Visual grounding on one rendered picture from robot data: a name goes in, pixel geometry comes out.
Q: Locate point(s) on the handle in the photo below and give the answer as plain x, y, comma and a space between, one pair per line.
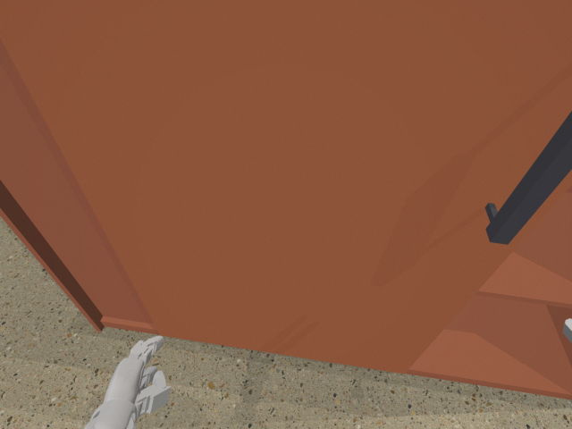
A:
543, 177

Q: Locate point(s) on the left robot hand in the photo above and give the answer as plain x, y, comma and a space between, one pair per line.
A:
130, 379

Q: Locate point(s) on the wardrobe door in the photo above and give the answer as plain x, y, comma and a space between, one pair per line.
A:
34, 170
300, 177

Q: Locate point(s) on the left robot forearm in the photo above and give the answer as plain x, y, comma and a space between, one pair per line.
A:
114, 414

